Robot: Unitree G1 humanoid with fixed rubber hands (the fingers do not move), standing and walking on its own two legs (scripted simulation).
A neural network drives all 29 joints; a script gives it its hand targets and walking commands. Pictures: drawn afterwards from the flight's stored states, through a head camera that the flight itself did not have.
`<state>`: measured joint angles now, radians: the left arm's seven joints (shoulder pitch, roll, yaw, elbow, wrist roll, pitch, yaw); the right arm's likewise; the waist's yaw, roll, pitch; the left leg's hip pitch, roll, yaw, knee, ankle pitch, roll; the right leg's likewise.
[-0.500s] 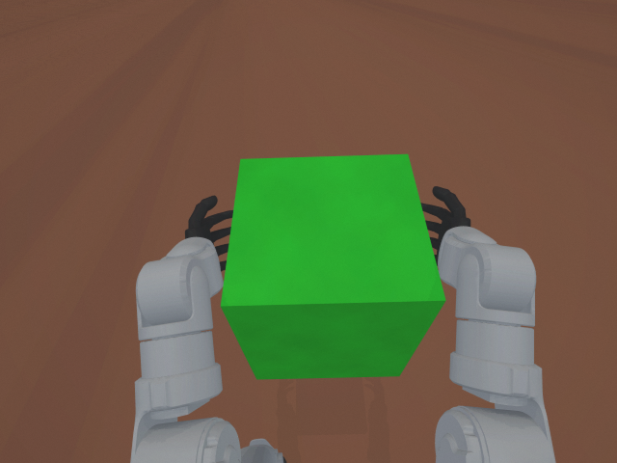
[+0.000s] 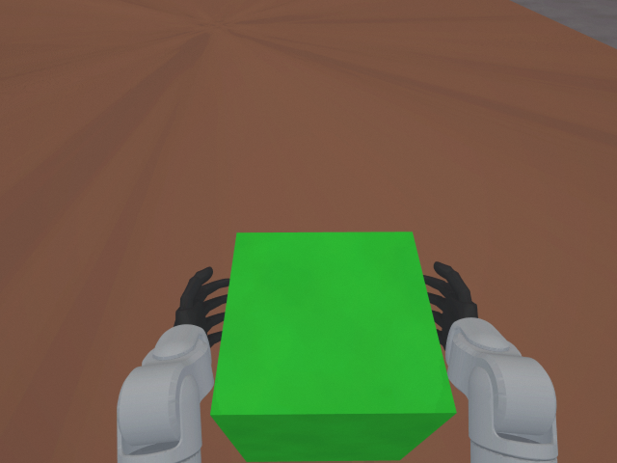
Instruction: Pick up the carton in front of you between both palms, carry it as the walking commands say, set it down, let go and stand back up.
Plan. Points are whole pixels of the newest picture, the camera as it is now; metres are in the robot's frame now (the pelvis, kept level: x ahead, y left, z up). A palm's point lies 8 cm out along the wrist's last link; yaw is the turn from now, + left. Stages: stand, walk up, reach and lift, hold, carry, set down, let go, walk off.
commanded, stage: carry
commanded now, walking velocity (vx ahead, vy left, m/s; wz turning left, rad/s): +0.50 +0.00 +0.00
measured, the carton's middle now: (323, 354) +0.26 +0.00 +0.03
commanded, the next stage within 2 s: none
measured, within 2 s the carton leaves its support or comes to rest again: neither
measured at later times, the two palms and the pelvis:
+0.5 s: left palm (232, 178) +0.54 +0.14 +0.11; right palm (407, 173) +0.55 -0.16 +0.11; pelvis +0.31 -0.02 +0.00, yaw +2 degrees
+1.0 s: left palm (239, 98) +0.87 +0.16 +0.10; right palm (366, 95) +0.87 -0.13 +0.10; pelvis +0.64 +0.01 +0.00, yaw +0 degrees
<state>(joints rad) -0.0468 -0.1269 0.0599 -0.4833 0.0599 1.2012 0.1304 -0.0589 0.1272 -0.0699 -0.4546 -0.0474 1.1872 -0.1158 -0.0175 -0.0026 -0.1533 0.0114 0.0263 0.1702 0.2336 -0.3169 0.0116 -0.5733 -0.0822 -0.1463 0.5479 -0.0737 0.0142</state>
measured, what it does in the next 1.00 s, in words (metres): walks ahead: right foot, then left foot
